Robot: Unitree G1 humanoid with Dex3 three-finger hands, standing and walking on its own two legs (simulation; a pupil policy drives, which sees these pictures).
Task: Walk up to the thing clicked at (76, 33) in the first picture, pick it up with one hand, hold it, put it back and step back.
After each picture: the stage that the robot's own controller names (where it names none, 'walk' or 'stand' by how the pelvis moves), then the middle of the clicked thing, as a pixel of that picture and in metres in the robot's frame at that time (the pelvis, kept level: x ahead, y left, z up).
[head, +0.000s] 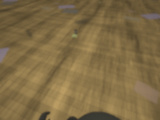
stand; (75, 31) +2.31 +0.43 -0.72
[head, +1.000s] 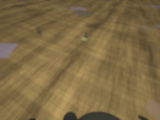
walk; (85, 35) +2.21 +0.12 -0.70
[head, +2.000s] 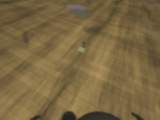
walk; (83, 44) +1.61 +0.11 -0.71
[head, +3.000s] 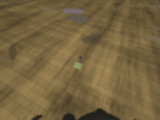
walk; (80, 59) +1.14 +0.12 -0.71
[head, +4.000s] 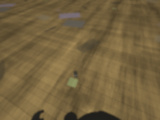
walk; (75, 74) +0.78 +0.22 -0.69
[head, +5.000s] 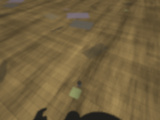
stand; (79, 84) +0.60 +0.14 -0.69
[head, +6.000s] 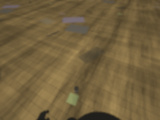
stand; (76, 89) +0.55 +0.16 -0.72
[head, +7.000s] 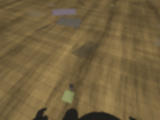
stand; (71, 86) +0.50 +0.22 -0.71
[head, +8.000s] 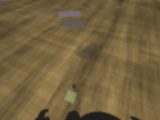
stand; (74, 87) +0.52 +0.20 -0.72
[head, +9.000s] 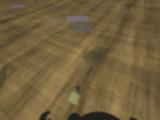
stand; (77, 89) +0.54 +0.17 -0.72
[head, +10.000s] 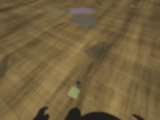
stand; (78, 83) +0.55 +0.14 -0.71
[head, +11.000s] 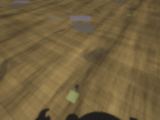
stand; (76, 87) +0.57 +0.15 -0.72
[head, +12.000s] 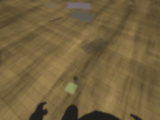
stand; (75, 79) +0.58 +0.15 -0.70
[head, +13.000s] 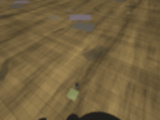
stand; (77, 85) +0.59 +0.16 -0.72
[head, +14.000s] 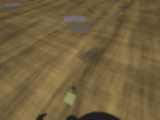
stand; (73, 89) +0.54 +0.20 -0.72
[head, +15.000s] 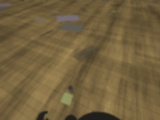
stand; (70, 89) +0.53 +0.24 -0.72
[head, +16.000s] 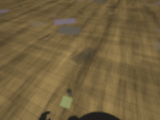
stand; (69, 92) +0.50 +0.29 -0.72
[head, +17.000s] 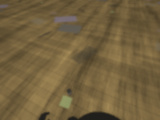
stand; (69, 92) +0.48 +0.27 -0.73
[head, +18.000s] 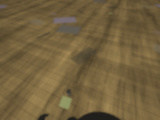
stand; (68, 92) +0.49 +0.26 -0.73
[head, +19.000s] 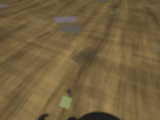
stand; (69, 92) +0.48 +0.26 -0.73
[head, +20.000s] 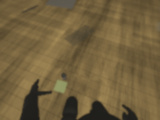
go down; (63, 76) +0.51 +0.28 -0.62
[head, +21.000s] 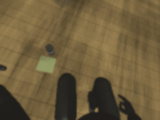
go down; (50, 50) +0.53 +0.36 -0.33
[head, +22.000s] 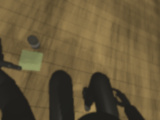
close in; (34, 42) +0.51 +0.39 -0.27
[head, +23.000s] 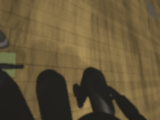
close; out of the picture +0.48 +0.42 -0.22
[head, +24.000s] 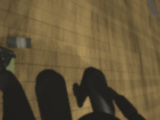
lift; (20, 42) +0.49 +0.33 -0.25
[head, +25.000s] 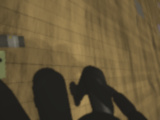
lift; (11, 41) +0.48 +0.34 -0.24
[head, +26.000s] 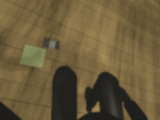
stand; (51, 44) +0.49 +0.31 -0.26
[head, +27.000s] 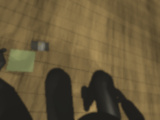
lift; (40, 46) +0.48 +0.32 -0.25
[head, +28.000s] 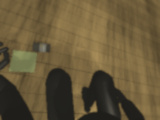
lift; (42, 47) +0.48 +0.32 -0.25
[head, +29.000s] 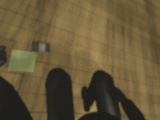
lift; (41, 47) +0.48 +0.32 -0.25
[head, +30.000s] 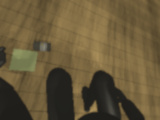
lift; (42, 46) +0.48 +0.32 -0.26
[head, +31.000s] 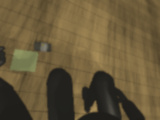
lift; (43, 47) +0.48 +0.32 -0.26
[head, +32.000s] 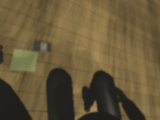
lift; (42, 46) +0.48 +0.32 -0.26
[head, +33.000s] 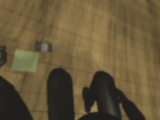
lift; (43, 47) +0.49 +0.31 -0.25
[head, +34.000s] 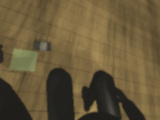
lift; (42, 45) +0.49 +0.32 -0.26
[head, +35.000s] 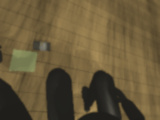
lift; (42, 46) +0.49 +0.32 -0.26
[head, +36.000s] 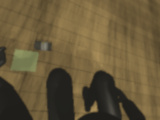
lift; (43, 46) +0.49 +0.32 -0.26
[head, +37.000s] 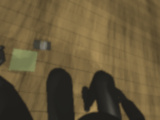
lift; (42, 45) +0.49 +0.32 -0.25
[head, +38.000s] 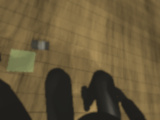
lift; (40, 45) +0.49 +0.32 -0.25
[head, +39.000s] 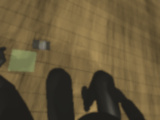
lift; (41, 45) +0.49 +0.32 -0.25
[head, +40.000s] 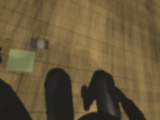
lift; (40, 44) +0.49 +0.32 -0.25
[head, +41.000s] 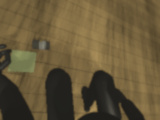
lift; (41, 45) +0.50 +0.32 -0.25
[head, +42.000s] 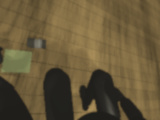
lift; (37, 43) +0.50 +0.33 -0.25
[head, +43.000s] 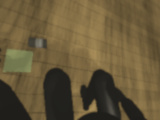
lift; (38, 43) +0.50 +0.33 -0.25
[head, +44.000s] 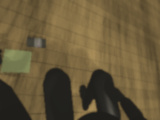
lift; (37, 42) +0.50 +0.33 -0.25
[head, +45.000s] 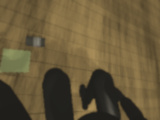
lift; (36, 41) +0.50 +0.33 -0.25
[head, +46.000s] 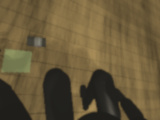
lift; (37, 42) +0.50 +0.33 -0.25
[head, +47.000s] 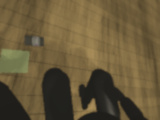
lift; (35, 41) +0.51 +0.33 -0.25
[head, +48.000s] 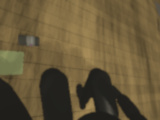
lift; (29, 40) +0.51 +0.34 -0.25
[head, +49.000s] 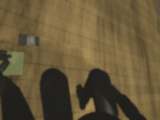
lift; (29, 40) +0.51 +0.34 -0.25
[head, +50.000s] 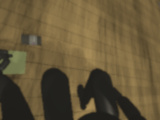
lift; (32, 40) +0.51 +0.34 -0.25
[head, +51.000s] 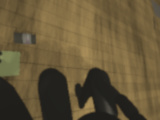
lift; (25, 38) +0.51 +0.34 -0.25
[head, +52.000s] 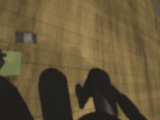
lift; (27, 38) +0.52 +0.34 -0.25
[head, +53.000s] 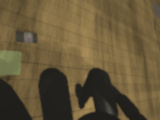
lift; (27, 37) +0.52 +0.34 -0.25
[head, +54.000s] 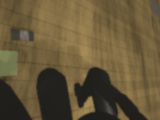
lift; (23, 35) +0.53 +0.35 -0.25
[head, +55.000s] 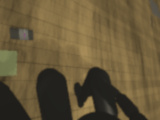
lift; (22, 34) +0.53 +0.35 -0.24
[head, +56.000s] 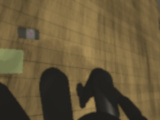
lift; (29, 34) +0.54 +0.35 -0.24
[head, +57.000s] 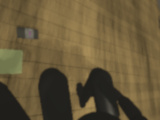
lift; (28, 33) +0.54 +0.35 -0.25
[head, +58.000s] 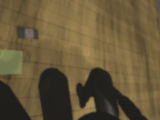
lift; (28, 33) +0.54 +0.35 -0.25
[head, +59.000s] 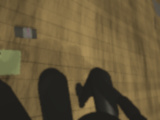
lift; (26, 33) +0.54 +0.35 -0.25
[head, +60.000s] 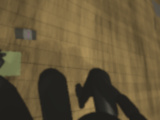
lift; (26, 34) +0.54 +0.35 -0.25
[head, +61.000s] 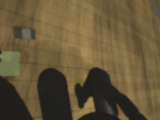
lift; (25, 33) +0.55 +0.35 -0.25
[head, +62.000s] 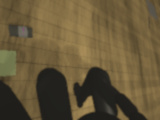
lift; (21, 31) +0.55 +0.35 -0.24
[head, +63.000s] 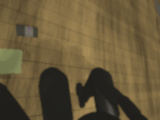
lift; (27, 31) +0.55 +0.35 -0.24
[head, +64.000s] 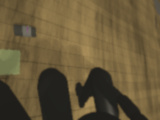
lift; (25, 31) +0.55 +0.35 -0.24
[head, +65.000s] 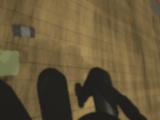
lift; (24, 31) +0.55 +0.35 -0.24
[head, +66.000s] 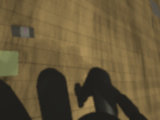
lift; (23, 32) +0.55 +0.35 -0.25
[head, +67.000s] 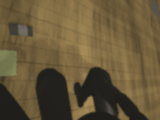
lift; (21, 30) +0.55 +0.36 -0.24
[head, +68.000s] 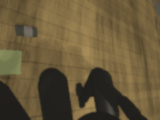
lift; (27, 31) +0.56 +0.35 -0.24
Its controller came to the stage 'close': yes
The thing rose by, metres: 0.01
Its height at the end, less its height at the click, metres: -0.02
